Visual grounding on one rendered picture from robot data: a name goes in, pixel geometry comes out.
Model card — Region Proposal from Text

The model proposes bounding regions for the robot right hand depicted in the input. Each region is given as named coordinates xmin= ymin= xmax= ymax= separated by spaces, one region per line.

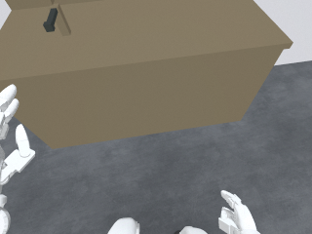
xmin=218 ymin=190 xmax=256 ymax=234

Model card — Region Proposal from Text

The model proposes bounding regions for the robot left hand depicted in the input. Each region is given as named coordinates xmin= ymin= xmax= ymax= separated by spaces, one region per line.
xmin=0 ymin=84 xmax=35 ymax=194

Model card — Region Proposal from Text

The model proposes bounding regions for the counter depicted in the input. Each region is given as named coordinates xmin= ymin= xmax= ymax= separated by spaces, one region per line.
xmin=0 ymin=0 xmax=293 ymax=149

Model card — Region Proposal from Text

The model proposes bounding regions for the tap lever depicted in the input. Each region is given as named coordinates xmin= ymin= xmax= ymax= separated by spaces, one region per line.
xmin=43 ymin=8 xmax=58 ymax=32

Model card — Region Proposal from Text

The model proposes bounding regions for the robot left thigh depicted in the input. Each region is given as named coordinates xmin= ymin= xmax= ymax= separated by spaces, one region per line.
xmin=107 ymin=217 xmax=140 ymax=234

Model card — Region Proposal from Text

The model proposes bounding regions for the robot left forearm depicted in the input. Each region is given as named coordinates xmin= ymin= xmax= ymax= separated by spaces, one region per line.
xmin=0 ymin=194 xmax=11 ymax=234

